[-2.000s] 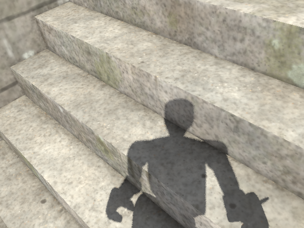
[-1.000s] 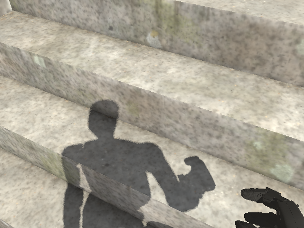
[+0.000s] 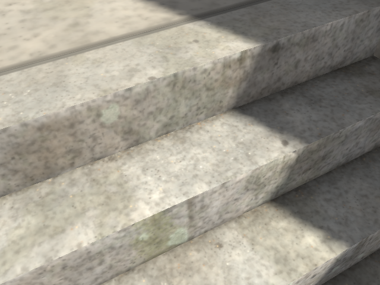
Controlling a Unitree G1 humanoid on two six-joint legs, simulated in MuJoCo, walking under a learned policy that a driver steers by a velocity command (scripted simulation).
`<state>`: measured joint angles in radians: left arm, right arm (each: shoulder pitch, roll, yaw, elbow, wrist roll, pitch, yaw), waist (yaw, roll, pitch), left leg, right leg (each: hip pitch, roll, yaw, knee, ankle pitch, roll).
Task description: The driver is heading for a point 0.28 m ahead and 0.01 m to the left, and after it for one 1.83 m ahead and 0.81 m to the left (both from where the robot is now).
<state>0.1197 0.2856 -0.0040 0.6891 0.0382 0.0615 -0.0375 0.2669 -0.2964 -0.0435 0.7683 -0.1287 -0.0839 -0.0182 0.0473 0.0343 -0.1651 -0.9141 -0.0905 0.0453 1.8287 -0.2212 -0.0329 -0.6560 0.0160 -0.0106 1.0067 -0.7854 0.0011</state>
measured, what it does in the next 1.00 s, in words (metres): climbs, turning left: left foot 0.20 m lower, then right foot 0.21 m higher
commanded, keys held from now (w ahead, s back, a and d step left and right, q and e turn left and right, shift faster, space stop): w+shift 0.42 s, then q+shift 0.58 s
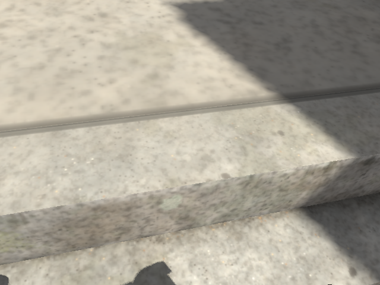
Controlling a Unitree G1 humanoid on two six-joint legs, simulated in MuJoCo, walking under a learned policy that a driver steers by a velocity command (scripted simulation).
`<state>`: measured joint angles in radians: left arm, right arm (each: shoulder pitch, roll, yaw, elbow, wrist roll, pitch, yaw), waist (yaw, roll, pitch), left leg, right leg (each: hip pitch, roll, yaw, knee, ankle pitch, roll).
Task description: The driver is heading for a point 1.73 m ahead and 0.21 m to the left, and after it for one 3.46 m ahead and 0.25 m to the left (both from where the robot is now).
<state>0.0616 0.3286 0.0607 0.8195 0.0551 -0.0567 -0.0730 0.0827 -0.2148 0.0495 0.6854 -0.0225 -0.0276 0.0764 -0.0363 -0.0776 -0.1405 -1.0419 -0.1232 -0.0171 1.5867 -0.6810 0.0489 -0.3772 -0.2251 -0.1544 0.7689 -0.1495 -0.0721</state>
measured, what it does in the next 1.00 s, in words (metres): climbs, turning left: right foot, then left foot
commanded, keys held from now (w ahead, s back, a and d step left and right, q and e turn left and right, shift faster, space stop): q+shift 0.46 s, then shift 0.12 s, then e+shift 0.22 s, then w+e+shift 0.20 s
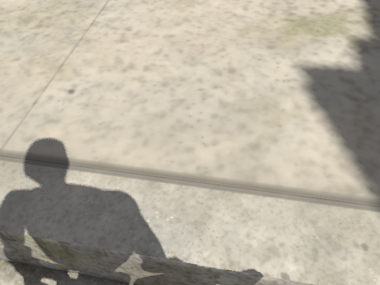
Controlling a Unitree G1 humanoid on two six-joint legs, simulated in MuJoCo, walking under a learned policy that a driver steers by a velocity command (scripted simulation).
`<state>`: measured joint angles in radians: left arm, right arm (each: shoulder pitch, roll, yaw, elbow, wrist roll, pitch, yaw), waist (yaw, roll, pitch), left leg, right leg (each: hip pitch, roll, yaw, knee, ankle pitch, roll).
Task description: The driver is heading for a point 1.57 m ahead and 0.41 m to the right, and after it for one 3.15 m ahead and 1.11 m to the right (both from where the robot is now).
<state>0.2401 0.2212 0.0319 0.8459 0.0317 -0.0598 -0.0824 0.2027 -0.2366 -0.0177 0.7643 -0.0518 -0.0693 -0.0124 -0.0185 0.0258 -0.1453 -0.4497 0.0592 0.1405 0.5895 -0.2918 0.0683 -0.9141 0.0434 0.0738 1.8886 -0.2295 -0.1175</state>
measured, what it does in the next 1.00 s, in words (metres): climbs, turning right: right foot 0.20 m higher, then left foot 0.20 m higher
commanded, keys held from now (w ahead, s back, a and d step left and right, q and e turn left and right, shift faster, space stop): w+e+shift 0.52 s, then w+q+shift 0.48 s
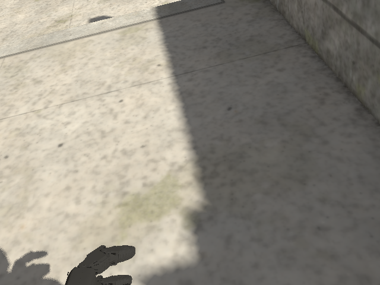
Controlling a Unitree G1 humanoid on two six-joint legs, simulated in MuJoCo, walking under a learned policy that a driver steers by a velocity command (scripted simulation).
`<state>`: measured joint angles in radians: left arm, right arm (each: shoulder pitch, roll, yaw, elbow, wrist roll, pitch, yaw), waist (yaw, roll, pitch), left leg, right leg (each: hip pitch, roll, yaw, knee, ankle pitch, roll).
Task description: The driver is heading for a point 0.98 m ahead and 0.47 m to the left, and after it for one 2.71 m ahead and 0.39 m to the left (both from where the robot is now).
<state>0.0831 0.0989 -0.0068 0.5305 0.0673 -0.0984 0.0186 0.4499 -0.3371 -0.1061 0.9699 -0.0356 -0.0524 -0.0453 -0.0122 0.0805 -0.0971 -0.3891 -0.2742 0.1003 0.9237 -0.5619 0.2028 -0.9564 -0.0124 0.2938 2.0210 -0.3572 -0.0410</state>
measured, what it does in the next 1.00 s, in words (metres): climbs, turning left: right foot, then left foot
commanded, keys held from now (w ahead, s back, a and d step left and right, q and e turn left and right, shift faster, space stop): w+q+shift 1.00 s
